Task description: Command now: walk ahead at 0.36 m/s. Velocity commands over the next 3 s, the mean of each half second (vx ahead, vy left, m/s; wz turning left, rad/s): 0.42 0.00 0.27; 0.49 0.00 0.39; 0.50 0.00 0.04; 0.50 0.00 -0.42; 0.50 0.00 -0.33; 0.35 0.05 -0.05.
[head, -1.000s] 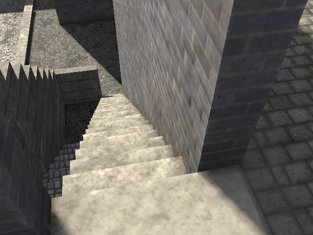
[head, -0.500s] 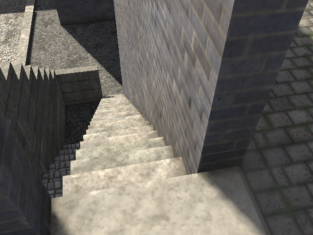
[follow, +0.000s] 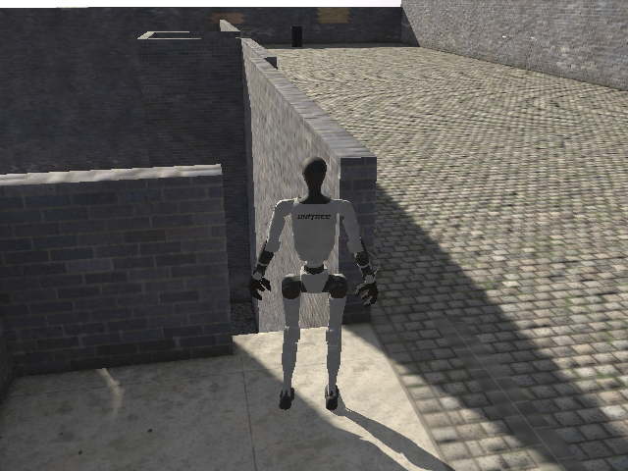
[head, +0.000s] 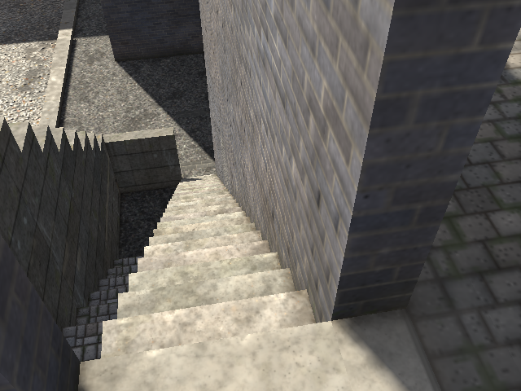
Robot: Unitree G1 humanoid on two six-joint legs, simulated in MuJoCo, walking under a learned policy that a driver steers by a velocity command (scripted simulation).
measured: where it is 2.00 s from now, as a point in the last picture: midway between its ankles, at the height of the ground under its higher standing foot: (188, 321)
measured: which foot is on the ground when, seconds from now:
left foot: up 0.00-0.32, down 0.34-0.76, up 0.78-1.00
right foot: down 0.00-0.38, up 0.40-0.74, down 0.76-1.00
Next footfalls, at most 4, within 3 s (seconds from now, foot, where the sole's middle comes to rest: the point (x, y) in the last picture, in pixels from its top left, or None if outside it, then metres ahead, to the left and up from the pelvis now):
0.34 left None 0.35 0.15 -0.77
0.76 right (273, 369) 0.59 0.01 -0.77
1.24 left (174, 378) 0.57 0.27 -0.77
1.74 right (226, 333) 0.80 0.16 -0.97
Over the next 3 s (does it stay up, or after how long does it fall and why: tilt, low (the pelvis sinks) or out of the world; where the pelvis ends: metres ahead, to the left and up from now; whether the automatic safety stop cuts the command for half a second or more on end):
stays up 1.39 0.33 -0.76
